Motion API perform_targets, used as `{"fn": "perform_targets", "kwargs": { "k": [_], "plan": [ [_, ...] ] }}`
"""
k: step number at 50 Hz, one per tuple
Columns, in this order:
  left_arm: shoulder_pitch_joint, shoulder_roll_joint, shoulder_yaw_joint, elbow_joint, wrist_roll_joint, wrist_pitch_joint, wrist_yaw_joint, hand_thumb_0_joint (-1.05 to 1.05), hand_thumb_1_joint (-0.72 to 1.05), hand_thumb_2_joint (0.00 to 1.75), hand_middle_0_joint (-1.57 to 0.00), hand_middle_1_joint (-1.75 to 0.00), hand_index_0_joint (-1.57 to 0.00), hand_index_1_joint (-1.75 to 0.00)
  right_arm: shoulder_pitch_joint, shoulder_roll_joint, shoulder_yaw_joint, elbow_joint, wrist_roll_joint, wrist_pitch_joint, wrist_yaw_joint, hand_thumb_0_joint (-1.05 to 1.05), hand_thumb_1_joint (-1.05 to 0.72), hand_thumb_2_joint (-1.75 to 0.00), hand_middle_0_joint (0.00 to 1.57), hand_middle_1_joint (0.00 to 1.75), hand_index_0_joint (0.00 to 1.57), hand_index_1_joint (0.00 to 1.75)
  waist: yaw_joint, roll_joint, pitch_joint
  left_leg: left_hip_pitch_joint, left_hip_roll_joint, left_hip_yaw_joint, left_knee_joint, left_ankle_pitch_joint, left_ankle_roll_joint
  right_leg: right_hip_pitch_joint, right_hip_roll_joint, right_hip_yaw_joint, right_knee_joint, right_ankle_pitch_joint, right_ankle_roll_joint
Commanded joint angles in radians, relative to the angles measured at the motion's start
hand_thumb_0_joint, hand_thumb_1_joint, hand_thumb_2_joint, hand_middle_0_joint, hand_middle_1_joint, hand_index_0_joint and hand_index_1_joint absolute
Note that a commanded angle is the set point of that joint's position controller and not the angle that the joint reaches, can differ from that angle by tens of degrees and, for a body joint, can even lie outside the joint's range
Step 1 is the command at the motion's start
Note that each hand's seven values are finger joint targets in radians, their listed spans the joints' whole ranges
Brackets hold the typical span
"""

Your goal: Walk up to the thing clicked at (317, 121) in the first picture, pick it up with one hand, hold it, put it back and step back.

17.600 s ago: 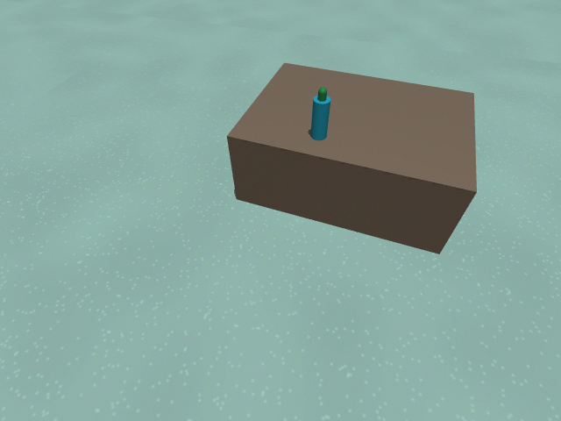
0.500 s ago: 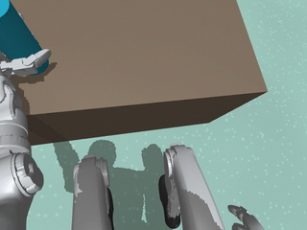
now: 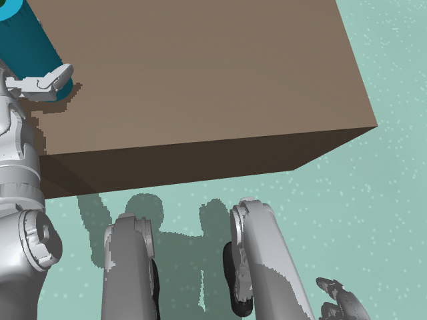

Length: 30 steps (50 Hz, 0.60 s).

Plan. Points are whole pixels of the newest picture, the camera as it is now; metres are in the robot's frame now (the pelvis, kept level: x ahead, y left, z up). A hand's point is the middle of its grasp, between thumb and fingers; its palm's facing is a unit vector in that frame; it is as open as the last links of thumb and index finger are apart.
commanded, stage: settle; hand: left
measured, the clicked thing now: (18, 39) +0.55 +0.24 +0.06
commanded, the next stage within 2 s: lift in 0.76 s
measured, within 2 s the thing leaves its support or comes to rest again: leaves its support in 0.12 s
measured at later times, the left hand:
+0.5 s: hand (21, 18) +0.56 +0.22 +0.09, palm faces +0.22 -0.97 -0.04, open 9.4 cm
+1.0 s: hand (5, 10) +0.54 +0.22 +0.12, palm faces +0.22 -0.97 -0.05, open 9.4 cm
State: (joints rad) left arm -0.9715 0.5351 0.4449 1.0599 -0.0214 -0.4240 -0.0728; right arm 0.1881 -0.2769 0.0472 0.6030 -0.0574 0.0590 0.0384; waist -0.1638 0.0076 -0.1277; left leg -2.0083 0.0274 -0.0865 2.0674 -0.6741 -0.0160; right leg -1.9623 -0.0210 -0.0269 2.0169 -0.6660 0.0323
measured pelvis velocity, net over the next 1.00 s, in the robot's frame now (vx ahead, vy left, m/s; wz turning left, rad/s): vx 0.03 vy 0.00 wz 0.00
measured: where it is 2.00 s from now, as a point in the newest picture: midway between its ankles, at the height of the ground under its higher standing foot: (195, 300)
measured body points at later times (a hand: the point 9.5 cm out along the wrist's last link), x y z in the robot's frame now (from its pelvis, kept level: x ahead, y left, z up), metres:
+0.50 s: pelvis +0.02 +0.00 +0.08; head +0.23 +0.04 +0.48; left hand +0.54 +0.28 +0.09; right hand +0.06 -0.27 -0.04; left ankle +0.08 +0.13 -0.40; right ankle +0.09 -0.13 -0.40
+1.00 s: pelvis +0.03 +0.00 +0.12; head +0.22 +0.04 +0.52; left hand +0.52 +0.28 +0.12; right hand +0.09 -0.26 -0.01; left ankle +0.08 +0.13 -0.40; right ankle +0.09 -0.13 -0.40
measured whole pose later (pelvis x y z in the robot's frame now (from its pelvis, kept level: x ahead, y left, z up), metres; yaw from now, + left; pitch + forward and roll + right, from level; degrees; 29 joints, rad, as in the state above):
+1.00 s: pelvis +0.03 +0.00 +0.12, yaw +0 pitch +33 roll -5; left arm -0.83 0.45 0.43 1.01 -0.04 -0.42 -0.04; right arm 0.22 -0.24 0.03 0.69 -0.05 0.03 0.03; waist -0.16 0.02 -0.15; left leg -1.62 0.05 -0.07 1.69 -0.64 -0.01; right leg -1.58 -0.01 -0.04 1.63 -0.62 0.03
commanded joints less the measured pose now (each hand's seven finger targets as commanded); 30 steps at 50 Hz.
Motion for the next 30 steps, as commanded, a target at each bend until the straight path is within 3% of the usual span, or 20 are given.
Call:
{"fn": "perform_targets", "kwargs": {
  "k": [1, 2, 5, 6, 8, 10, 12, 14, 16, 17, 18, 20, 21, 22, 23, 24, 25, 26, 28, 30],
  "plan": [
    [-0.471, 0.257, 0.015, -0.389, -0.029, -0.065, -0.007, 0.00, 0.24, 1.11, -1.19, -1.25, -1.20, -1.25, 0.198, -0.201, -0.085, -0.038, 0.007, -0.006, -0.024, 0.00, -0.89, -0.90, 0.20, 0.30, 0.20, 0.30, 0.003, 0.246, -0.817, 0.616, 0.001, 0.022, -0.294, 0.229, 0.035, 0.419, 0.020, -0.023, -0.273, 0.237, -0.066],
    [-0.480, 0.229, 0.000, -0.396, -0.040, -0.060, -0.004, 0.00, 0.22, 1.11, -1.19, -1.25, -1.21, -1.25, 0.198, -0.196, -0.085, -0.032, 0.010, -0.006, -0.027, 0.00, -0.90, -0.90, 0.20, 0.30, 0.20, 0.30, -0.008, 0.249, -0.806, 0.619, 0.001, 0.019, -0.309, 0.213, 0.034, 0.422, 0.017, -0.023, -0.282, 0.225, -0.067],
    [-0.520, 0.292, 0.036, -0.533, -0.052, -0.059, 0.016, 0.00, 0.23, 1.11, -1.18, -1.25, -1.19, -1.25, 0.202, -0.189, -0.083, -0.028, 0.018, -0.008, -0.033, 0.00, -0.90, -0.90, 0.20, 0.30, 0.20, 0.30, 0.013, 0.295, -0.869, 0.717, 0.004, 0.007, -0.346, 0.264, 0.031, 0.451, 0.019, -0.019, -0.304, 0.253, -0.071],
    [-0.481, 0.272, 0.036, -0.506, -0.054, -0.052, 0.023, 0.00, 0.21, 1.11, -1.18, -1.26, -1.19, -1.26, 0.210, -0.186, -0.082, -0.018, 0.017, -0.006, -0.034, 0.00, -0.90, -0.90, 0.20, 0.30, 0.20, 0.30, 0.005, 0.280, -0.837, 0.714, 0.004, 0.003, -0.358, 0.277, 0.031, 0.460, 0.020, -0.022, -0.314, 0.260, -0.071],
    [-0.401, 0.292, 0.071, -0.488, -0.053, -0.044, 0.038, 0.00, 0.20, 1.13, -1.18, -1.27, -1.19, -1.27, 0.225, -0.184, -0.082, 0.011, 0.018, -0.001, -0.038, 0.00, -0.91, -0.90, 0.20, 0.30, 0.20, 0.30, 0.006, 0.242, -0.814, 0.705, 0.005, -0.001, -0.379, 0.284, 0.037, 0.489, 0.021, -0.020, -0.339, 0.271, -0.070],
    [-0.514, 0.284, 0.040, -0.586, -0.055, -0.058, 0.044, 0.00, 0.19, 1.15, -1.18, -1.29, -1.20, -1.29, 0.216, -0.169, -0.077, 0.009, 0.015, -0.006, -0.041, 0.00, -0.91, -0.90, 0.20, 0.30, 0.20, 0.30, -0.006, 0.277, -0.829, 0.747, 0.007, 0.004, -0.397, 0.278, 0.036, 0.495, 0.024, -0.013, -0.364, 0.266, -0.072],
    [-0.443, 0.241, 0.023, -0.462, -0.052, -0.045, 0.046, 0.00, 0.18, 1.17, -1.19, -1.30, -1.20, -1.30, 0.220, -0.167, -0.074, 0.038, 0.014, -0.010, -0.044, 0.00, -0.91, -0.90, 0.20, 0.30, 0.20, 0.30, -0.020, 0.259, -0.754, 0.755, 0.010, -0.007, -0.413, 0.276, 0.034, 0.474, 0.024, -0.019, -0.376, 0.262, -0.072],
    [-0.416, 0.259, 0.049, -0.425, -0.046, -0.052, 0.052, 0.00, 0.20, 1.18, -1.19, -1.31, -1.21, -1.31, 0.222, -0.164, -0.073, 0.046, 0.008, -0.014, -0.043, 0.00, -0.91, -0.90, 0.20, 0.30, 0.20, 0.30, -0.013, 0.223, -0.740, 0.725, 0.008, 0.012, -0.403, 0.310, 0.042, 0.520, 0.029, -0.015, -0.398, 0.300, -0.068],
    [-0.432, 0.239, 0.030, -0.423, -0.047, -0.064, 0.043, 0.00, 0.18, 1.18, -1.20, -1.32, -1.22, -1.31, 0.212, -0.161, -0.069, 0.035, 0.002, -0.017, -0.040, 0.00, -0.91, -0.90, 0.20, 0.30, 0.20, 0.30, -0.009, 0.241, -0.761, 0.754, 0.007, 0.020, -0.409, 0.354, 0.041, 0.548, 0.029, -0.013, -0.410, 0.337, -0.070],
    [-0.413, 0.212, 0.005, -0.382, -0.046, -0.062, 0.033, 0.00, 0.20, 1.20, -1.22, -1.33, -1.24, -1.33, 0.227, -0.158, -0.070, 0.049, 0.003, -0.017, -0.036, 0.00, -0.91, -0.90, 0.20, 0.30, 0.20, 0.30, -0.023, 0.221, -0.742, 0.745, 0.006, 0.020, -0.415, 0.339, 0.045, 0.560, 0.032, -0.016, -0.428, 0.327, -0.068],
    [-0.363, 0.205, 0.024, -0.309, -0.045, -0.057, 0.029, 0.00, 0.22, 1.21, -1.22, -1.34, -1.24, -1.33, 0.231, -0.164, -0.074, 0.055, 0.005, -0.017, -0.033, 0.00, -0.90, -0.90, 0.20, 0.30, 0.20, 0.30, -0.015, 0.203, -0.702, 0.738, 0.007, 0.016, -0.430, 0.336, 0.042, 0.545, 0.030, -0.019, -0.432, 0.319, -0.070],
    [-0.396, 0.257, 0.036, -0.357, -0.034, -0.072, 0.027, 0.00, 0.23, 1.21, -1.23, -1.34, -1.25, -1.33, 0.225, -0.169, -0.079, 0.041, 0.004, -0.015, -0.032, 0.00, -0.89, -0.90, 0.20, 0.30, 0.20, 0.30, 0.003, 0.236, -0.717, 0.767, 0.011, 0.017, -0.453, 0.330, 0.038, 0.550, 0.033, -0.018, -0.440, 0.307, -0.073],
    [-0.374, 0.236, 0.035, -0.298, -0.039, -0.070, 0.022, 0.00, 0.22, 1.21, -1.23, -1.34, -1.25, -1.34, 0.225, -0.169, -0.078, 0.044, 0.004, -0.014, -0.030, 0.00, -0.90, -0.90, 0.20, 0.30, 0.20, 0.30, -0.001, 0.229, -0.704, 0.776, 0.011, 0.012, -0.455, 0.335, 0.037, 0.546, 0.032, -0.020, -0.444, 0.308, -0.073],
    [-0.428, 0.196, 0.003, -0.371, -0.044, -0.080, 0.017, 0.00, 0.26, 1.22, -1.24, -1.35, -1.26, -1.34, 0.209, -0.164, -0.078, 0.003, 0.005, -0.021, -0.029, 0.00, -0.89, -0.90, 0.20, 0.30, 0.20, 0.30, -0.013, 0.230, -0.744, 0.782, 0.010, 0.017, -0.457, 0.354, 0.037, 0.575, 0.034, -0.024, -0.450, 0.334, -0.073],
    [-0.386, 0.218, 0.040, -0.307, -0.054, -0.076, 0.016, 0.00, 0.26, 1.22, -1.26, -1.36, -1.28, -1.35, 0.232, -0.167, -0.081, 0.035, 0.009, -0.021, -0.028, 0.00, -0.90, -0.90, 0.20, 0.30, 0.20, 0.30, -0.005, 0.203, -0.727, 0.777, 0.009, 0.013, -0.462, 0.353, 0.039, 0.592, 0.034, -0.023, -0.459, 0.335, -0.071],
    [-0.358, 0.230, 0.051, -0.285, -0.052, -0.077, 0.013, 0.00, 0.27, 1.23, -1.25, -1.35, -1.27, -1.35, 0.235, -0.170, -0.079, 0.037, 0.010, -0.019, -0.028, 0.00, -0.89, -0.90, 0.20, 0.30, 0.20, 0.30, -0.002, 0.199, -0.711, 0.770, 0.010, 0.015, -0.463, 0.370, 0.039, 0.589, 0.035, -0.025, -0.458, 0.349, -0.070],
    [-0.376, 0.238, 0.042, -0.320, -0.044, -0.084, 0.012, 0.00, 0.28, 1.23, -1.24, -1.35, -1.27, -1.35, 0.239, -0.169, -0.082, 0.030, 0.007, -0.021, -0.027, 0.00, -0.89, -0.90, 0.20, 0.30, 0.20, 0.30, 0.001, 0.208, -0.726, 0.775, 0.009, 0.018, -0.474, 0.365, 0.040, 0.611, 0.036, -0.023, -0.468, 0.345, -0.070],
    [-0.335, 0.249, 0.057, -0.265, -0.040, -0.081, 0.013, 0.00, 0.29, 1.23, -1.25, -1.35, -1.27, -1.35, 0.235, -0.176, -0.084, 0.034, 0.008, -0.018, -0.027, 0.00, -0.89, -0.90, 0.20, 0.30, 0.20, 0.30, 0.003, 0.201, -0.710, 0.783, 0.010, 0.010, -0.482, 0.357, 0.038, 0.597, 0.033, -0.024, -0.468, 0.333, -0.071],
    [-0.444, 0.230, 0.025, -0.406, -0.041, -0.104, 0.015, 0.00, 0.30, 1.25, -1.26, -1.37, -1.28, -1.36, 0.233, -0.163, -0.083, 0.019, 0.006, -0.023, -0.025, 0.00, -0.89, -0.90, 0.20, 0.30, 0.20, 0.30, 0.003, 0.237, -0.761, 0.825, 0.011, 0.010, -0.500, 0.362, 0.034, 0.611, 0.033, -0.023, -0.478, 0.339, -0.073],
    [-0.422, 0.249, 0.045, -0.375, -0.048, -0.102, 0.015, 0.00, 0.30, 1.26, -1.27, -1.37, -1.29, -1.37, 0.221, -0.164, -0.083, 0.010, 0.009, -0.027, -0.028, 0.00, -0.89, -0.90, 0.20, 0.30, 0.20, 0.30, 0.006, 0.242, -0.770, 0.840, 0.010, 0.016, -0.501, 0.363, 0.036, 0.634, 0.037, -0.021, -0.487, 0.339, -0.071]
  ]
}}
